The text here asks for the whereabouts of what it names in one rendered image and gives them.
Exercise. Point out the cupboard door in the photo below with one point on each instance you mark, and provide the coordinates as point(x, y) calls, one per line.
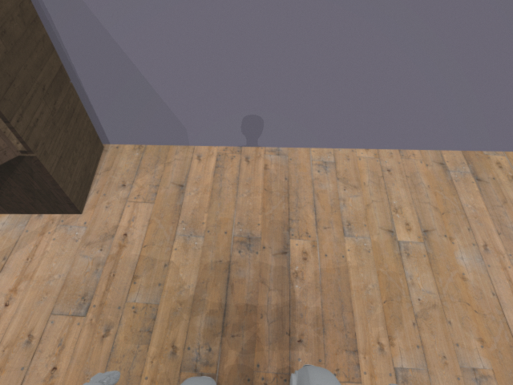
point(7, 150)

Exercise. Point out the right robot thigh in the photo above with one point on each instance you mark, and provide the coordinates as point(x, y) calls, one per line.
point(312, 375)

